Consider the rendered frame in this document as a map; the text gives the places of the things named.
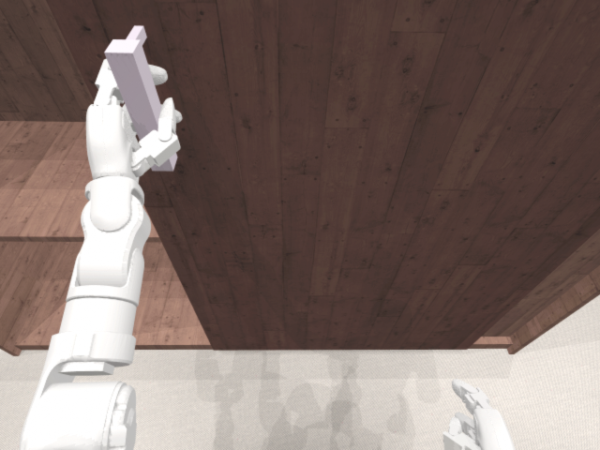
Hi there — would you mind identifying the left robot forearm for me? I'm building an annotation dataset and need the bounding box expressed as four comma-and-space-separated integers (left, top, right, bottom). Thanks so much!
19, 176, 151, 450

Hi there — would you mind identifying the left robot hand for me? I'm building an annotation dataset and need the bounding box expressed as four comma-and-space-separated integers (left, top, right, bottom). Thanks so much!
86, 59, 183, 184

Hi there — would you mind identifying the wardrobe door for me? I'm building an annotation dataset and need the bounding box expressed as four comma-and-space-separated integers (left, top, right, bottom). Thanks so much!
46, 0, 600, 351
482, 229, 600, 337

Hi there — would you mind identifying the handle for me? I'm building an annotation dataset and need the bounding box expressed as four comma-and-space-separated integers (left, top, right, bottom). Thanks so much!
104, 25, 177, 172

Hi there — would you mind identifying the right robot hand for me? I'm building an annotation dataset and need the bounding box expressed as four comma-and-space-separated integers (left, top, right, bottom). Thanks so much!
443, 379, 516, 450

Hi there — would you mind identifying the left robot upper arm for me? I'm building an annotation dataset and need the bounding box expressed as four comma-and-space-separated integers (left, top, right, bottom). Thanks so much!
24, 381, 137, 450

